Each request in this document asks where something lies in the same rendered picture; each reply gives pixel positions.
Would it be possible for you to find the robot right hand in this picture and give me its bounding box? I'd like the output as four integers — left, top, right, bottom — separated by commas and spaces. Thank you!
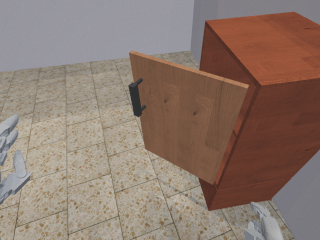
244, 201, 284, 240

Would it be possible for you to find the handle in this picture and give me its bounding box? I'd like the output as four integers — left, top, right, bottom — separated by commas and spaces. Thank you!
128, 78, 146, 117

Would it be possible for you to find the robot left hand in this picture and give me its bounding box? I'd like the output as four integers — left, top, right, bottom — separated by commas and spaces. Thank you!
0, 114, 31, 205

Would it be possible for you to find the cupboard door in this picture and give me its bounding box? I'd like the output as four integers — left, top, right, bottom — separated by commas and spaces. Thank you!
129, 50, 249, 185

